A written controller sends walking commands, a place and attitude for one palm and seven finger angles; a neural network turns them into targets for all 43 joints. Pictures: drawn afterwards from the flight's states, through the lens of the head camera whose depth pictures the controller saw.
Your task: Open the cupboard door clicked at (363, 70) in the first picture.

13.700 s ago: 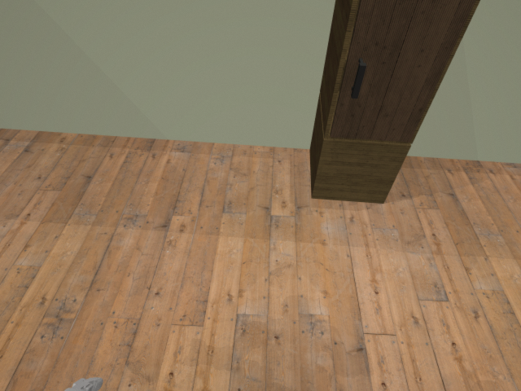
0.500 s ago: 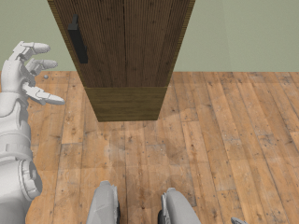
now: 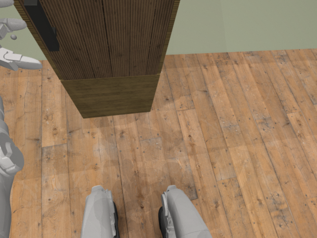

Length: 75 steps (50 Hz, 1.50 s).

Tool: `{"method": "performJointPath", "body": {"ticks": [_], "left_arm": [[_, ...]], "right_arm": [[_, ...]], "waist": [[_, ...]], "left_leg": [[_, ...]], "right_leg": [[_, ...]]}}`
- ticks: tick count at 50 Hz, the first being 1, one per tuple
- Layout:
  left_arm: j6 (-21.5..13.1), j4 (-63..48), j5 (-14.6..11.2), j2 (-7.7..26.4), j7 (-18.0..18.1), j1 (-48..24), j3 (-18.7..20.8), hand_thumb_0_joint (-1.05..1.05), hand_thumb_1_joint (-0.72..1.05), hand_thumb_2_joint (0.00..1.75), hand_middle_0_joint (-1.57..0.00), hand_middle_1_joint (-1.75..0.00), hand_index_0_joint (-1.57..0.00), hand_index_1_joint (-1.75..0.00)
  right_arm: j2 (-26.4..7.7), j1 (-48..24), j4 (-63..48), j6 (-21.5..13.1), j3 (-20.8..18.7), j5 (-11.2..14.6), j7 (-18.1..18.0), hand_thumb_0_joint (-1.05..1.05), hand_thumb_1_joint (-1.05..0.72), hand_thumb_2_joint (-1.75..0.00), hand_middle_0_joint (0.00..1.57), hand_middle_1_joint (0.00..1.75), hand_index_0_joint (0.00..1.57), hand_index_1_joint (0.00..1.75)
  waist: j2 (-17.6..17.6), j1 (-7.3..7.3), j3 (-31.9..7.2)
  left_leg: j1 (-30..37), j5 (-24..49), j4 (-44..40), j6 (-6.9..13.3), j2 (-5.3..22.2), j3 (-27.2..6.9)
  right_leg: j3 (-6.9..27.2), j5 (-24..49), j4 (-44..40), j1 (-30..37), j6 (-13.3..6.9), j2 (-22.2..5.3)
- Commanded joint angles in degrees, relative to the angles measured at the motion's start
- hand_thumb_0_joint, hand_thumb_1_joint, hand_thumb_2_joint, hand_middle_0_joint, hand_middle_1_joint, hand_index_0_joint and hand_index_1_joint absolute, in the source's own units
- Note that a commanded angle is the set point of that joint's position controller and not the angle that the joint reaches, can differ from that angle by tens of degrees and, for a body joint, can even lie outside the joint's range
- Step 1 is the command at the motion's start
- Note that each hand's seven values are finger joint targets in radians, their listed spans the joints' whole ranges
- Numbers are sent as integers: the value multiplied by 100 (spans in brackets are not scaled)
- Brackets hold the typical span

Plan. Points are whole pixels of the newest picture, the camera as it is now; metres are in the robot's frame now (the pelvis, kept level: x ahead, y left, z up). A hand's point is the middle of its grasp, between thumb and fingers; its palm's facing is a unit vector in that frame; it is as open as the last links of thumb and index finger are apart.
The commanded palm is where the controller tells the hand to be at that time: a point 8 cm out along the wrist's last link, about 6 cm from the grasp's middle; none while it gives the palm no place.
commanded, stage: move the hooked fingers beside the handle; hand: left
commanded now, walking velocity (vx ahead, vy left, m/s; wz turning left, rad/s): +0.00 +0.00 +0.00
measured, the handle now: (44, 20) +0.60 +0.20 +0.08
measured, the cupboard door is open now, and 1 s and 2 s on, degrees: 0 0 0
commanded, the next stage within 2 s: slide the fingers in behind the handle in 0.74 s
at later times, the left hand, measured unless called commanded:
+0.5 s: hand (10, 42) +0.53 +0.26 +0.08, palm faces +0.06 -1.00 -0.01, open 14.0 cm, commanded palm +0.52 +0.28 +0.07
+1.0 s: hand (16, 44) +0.53 +0.25 +0.08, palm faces +0.06 -1.00 -0.02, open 14.0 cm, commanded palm +0.51 +0.27 +0.07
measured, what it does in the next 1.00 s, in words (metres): stands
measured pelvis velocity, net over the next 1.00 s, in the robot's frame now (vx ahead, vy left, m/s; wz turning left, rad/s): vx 0.00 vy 0.00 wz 0.01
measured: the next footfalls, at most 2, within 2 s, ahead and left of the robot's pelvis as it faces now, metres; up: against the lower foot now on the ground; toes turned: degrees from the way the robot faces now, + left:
none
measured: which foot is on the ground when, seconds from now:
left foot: down 0.00-1.00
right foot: down 0.00-1.00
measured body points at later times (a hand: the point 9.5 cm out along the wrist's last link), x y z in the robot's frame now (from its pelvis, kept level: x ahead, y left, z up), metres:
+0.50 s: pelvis +0.01 +0.01 +0.01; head +0.17 +0.05 +0.43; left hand +0.52 +0.31 +0.09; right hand +0.03 -0.26 -0.09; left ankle +0.07 +0.13 -0.60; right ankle +0.01 -0.14 -0.60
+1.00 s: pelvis +0.00 +0.00 +0.01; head +0.16 +0.04 +0.42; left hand +0.52 +0.30 +0.09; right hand +0.01 -0.26 -0.10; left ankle +0.07 +0.13 -0.60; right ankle +0.01 -0.14 -0.60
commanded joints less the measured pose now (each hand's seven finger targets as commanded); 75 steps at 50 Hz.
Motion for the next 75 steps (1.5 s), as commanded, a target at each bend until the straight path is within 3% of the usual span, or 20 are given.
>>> {"method": "performJointPath", "body": {"ticks": [1, 4, 8, 11, 14, 20, 23, 30, 38, 42, 45, 46, 48, 53, 55, 56, 59, 62, 69, 75], "left_arm": [[-272, -1273, -129, 1594, -92, -2008, 203, 0, -50, 30, -30, -120, -30, -120], [-233, -1628, -169, 1613, -121, -1822, 308, 0, -50, 30, -30, -120, -30, -120], [-257, -1863, -241, 1441, -73, -2042, 259, 0, -50, 30, -30, -120, -30, -120], [-402, -2236, -248, 1396, 4, -2256, 248, 0, -50, 30, -30, -120, -30, -120], [-370, -1898, -210, 1127, 40, -2087, 29, 0, -50, 30, -30, -120, -30, -120], [-349, -1535, -254, 733, 98, -1787, -165, 0, -50, 30, -30, -120, -30, -120], [-382, -1489, -240, 757, 122, -1811, -180, 0, -50, 30, -30, -120, -30, -120], [-642, -1610, -236, 1076, 168, -1932, 62, 0, -50, 30, -30, -120, -30, -120], [-536, -1557, -238, 934, 108, -2157, -127, 0, -50, 30, -30, -120, -30, -120], [-531, -1679, -242, 1199, 119, -2109, 76, 0, -50, 30, -30, -120, -30, -120], [-531, -1749, -291, 800, 120, -2062, -136, 0, -50, 30, -30, -120, -30, -120], [-523, -1722, -281, 896, 129, -1971, -65, 0, -50, 30, -30, -120, -30, -120], [-470, -1640, -284, 704, 158, -1954, -211, 0, -50, 30, -30, -120, -30, -120], [-469, -1527, -210, 897, 328, -2180, -123, 0, -50, 30, -30, -120, -30, -120], [-591, -1728, -199, 970, 379, -2167, -16, 0, -50, 30, -30, -120, -30, -120], [-611, -1691, -171, 785, 391, -2130, -164, 0, -50, 30, -30, -120, -30, -120], [-560, -1474, -160, 671, 457, -2088, -215, 0, -50, 30, -30, -120, -30, -120], [-514, -1521, -124, 523, 526, -2211, -313, 0, -50, 30, -30, -120, -30, -120], [-559, -1691, -95, 656, 679, -2178, -135, 0, -50, 30, -30, -120, -30, -120], [-603, -1807, -106, 312, 754, -2122, -298, 0, -50, 30, -30, -120, -30, -120]], "right_arm": [[-1159, 1133, -232, 14, -398, -48, -60, 0, -90, -90, 20, 30, 20, 30], [-1143, 1163, -249, 72, -443, -45, -14, 0, -90, -90, 20, 30, 20, 30], [-1132, 1174, -159, 79, -479, -36, -1, 0, -90, -90, 20, 30, 20, 30], [-1112, 1164, -81, 28, -508, -58, 2, 0, -90, -90, 20, 30, 20, 30], [-1079, 1126, -28, 29, -490, -45, 8, 0, -90, -90, 20, 30, 20, 30], [-1077, 1094, -100, 50, -478, -59, 39, 0, -90, -90, 20, 30, 20, 30], [-1080, 1038, -164, 74, -469, -59, 38, 0, -90, -90, 20, 30, 20, 30], [-1102, 962, -211, 71, -456, -70, 32, 0, -90, -90, 20, 30, 20, 30], [-1097, 951, -143, 89, -456, -45, 1, 0, -90, -90, 20, 30, 20, 30], [-1120, 994, -119, 74, -454, -58, -20, 0, -90, -90, 20, 30, 20, 30], [-1071, 1012, -105, 44, -472, -65, 8, 0, -90, -90, 20, 30, 20, 30], [-1085, 1016, -94, 55, -476, -66, 9, 0, -90, -90, 20, 30, 20, 30], [-1058, 998, -101, 60, -476, -47, 18, 0, -90, -90, 20, 30, 20, 30], [-1063, 1012, -84, 22, -446, -63, -3, 0, -90, -90, 20, 30, 20, 30], [-1056, 1036, -95, -12, -460, -88, 17, 0, -90, -90, 20, 30, 20, 30], [-1033, 1008, -95, -12, -469, -81, 31, 0, -90, -90, 20, 30, 20, 30], [-1041, 1034, -74, 5, -472, -87, 47, 0, -90, -90, 20, 30, 20, 30], [-1036, 1051, -85, 17, -486, -99, 64, 0, -90, -90, 20, 30, 20, 30], [-1016, 1093, -69, 23, -501, -130, 84, 0, -90, -90, 20, 30, 20, 30], [-974, 1134, -57, 36, -531, -149, 136, 0, -90, -90, 20, 30, 20, 30]], "waist": [[1161, 115, -3483], [1188, 234, -3596], [1101, 133, -3473], [1340, 147, -3752], [1330, 85, -3269], [1166, 67, -2948], [984, 45, -2863], [1026, 103, -3057], [1126, 55, -3123], [1134, 132, -3343], [1107, 75, -3315], [1135, 143, -3347], [991, 89, -3119], [921, 30, -2916], [1002, 114, -3196], [1152, 94, -3196], [938, 33, -2991], [1008, 14, -3080], [973, 79, -3362], [999, 46, -3419]], "left_leg": [[3789, 2097, -515, 260, -307, -252], [3969, 2209, -598, 231, -293, -267], [4103, 2088, -655, 228, -280, -325], [4442, 2191, -689, 208, -291, -371], [4374, 1976, -774, 184, -290, -370], [4449, 1949, -900, 175, -312, -427], [4227, 1832, -872, 196, -323, -364], [4094, 1775, -763, 203, -335, -338], [4080, 1579, -738, 196, -331, -373], [4146, 1733, -731, 196, -319, -381], [4213, 1776, -726, 215, -333, -378], [4207, 1792, -746, 193, -323, -378], [4008, 1563, -767, 210, -337, -330], [3675, 1314, -742, 236, -344, -278], [3824, 1494, -707, 227, -352, -290], [3929, 1563, -720, 203, -349, -294], [3759, 1406, -719, 215, -348, -282], [3862, 1467, -710, 213, -358, -308], [3851, 1695, -657, 219, -364, -262], [4057, 1956, -664, 209, -374, -279]], "right_leg": [[15, 1923, -1038, 424, -196, 204], [-6, 2025, -1069, 574, -197, 220], [-34, 1875, -1154, 432, -189, 233], [-26, 1883, -1178, 408, -215, 230], [-65, 1694, -1254, 246, -226, 228], [-122, 1637, -1305, 124, -257, 228], [-93, 1627, -1318, 222, -227, 222], [-43, 1607, -1201, 305, -237, 216], [-44, 1461, -1201, 198, -225, 212], [-36, 1551, -1186, 319, -231, 211], [-46, 1601, -1200, 267, -229, 223], [-51, 1602, -1202, 321, -234, 217], [-37, 1494, -1263, 332, -213, 222], [7, 1367, -1270, 354, -198, 214], [14, 1471, -1196, 432, -230, 227], [-4, 1487, -1192, 314, -233, 214], [-11, 1412, -1233, 328, -209, 217], [-28, 1431, -1199, 221, -214, 207], [2, 1663, -1184, 509, -205, 214], [-15, 1874, -1168, 485, -218, 219]]}}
